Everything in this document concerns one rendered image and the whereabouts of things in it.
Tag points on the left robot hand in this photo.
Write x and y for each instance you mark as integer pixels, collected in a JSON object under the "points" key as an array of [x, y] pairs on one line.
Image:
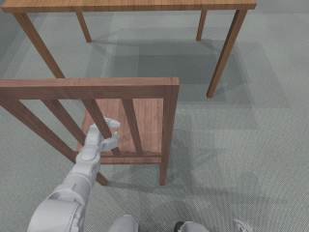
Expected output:
{"points": [[94, 137]]}

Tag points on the right robot hand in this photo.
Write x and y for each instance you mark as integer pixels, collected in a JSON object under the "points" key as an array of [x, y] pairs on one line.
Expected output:
{"points": [[241, 226]]}

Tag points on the robot right thigh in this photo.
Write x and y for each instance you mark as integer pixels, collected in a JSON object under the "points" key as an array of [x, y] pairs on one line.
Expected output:
{"points": [[193, 227]]}

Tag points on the table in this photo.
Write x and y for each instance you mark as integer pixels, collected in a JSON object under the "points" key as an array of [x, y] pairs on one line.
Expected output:
{"points": [[19, 8]]}

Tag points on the chair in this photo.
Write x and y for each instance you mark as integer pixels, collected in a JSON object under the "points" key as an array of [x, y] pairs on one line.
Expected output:
{"points": [[144, 106]]}

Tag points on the robot left forearm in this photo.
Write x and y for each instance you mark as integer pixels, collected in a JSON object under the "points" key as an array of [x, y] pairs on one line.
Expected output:
{"points": [[79, 182]]}

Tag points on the right robot foot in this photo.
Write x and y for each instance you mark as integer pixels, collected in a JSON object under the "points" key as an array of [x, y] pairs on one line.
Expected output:
{"points": [[178, 226]]}

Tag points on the left robot upper arm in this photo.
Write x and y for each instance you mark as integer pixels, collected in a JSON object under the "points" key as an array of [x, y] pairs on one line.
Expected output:
{"points": [[59, 216]]}

